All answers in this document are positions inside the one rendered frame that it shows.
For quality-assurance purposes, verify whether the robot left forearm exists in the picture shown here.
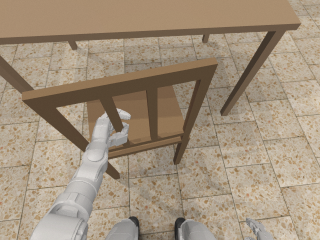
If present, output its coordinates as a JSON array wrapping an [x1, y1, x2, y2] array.
[[29, 141, 109, 240]]

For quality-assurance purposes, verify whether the robot left hand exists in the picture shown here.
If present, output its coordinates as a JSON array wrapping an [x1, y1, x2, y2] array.
[[91, 108, 131, 148]]

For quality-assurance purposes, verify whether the chair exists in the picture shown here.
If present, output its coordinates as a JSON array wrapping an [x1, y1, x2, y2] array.
[[21, 57, 218, 180]]

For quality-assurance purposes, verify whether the table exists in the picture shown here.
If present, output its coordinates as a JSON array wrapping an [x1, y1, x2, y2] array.
[[0, 0, 302, 116]]

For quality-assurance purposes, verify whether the left robot upper arm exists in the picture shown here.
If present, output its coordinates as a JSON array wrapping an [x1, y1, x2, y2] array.
[[32, 213, 89, 240]]

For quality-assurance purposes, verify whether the right robot foot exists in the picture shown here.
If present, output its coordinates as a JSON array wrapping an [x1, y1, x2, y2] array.
[[174, 217, 185, 240]]

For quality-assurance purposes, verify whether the right robot shin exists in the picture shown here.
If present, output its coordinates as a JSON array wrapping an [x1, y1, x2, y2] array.
[[181, 219, 194, 226]]

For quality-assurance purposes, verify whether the robot right hand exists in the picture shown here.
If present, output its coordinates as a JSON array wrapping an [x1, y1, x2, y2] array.
[[244, 217, 274, 240]]

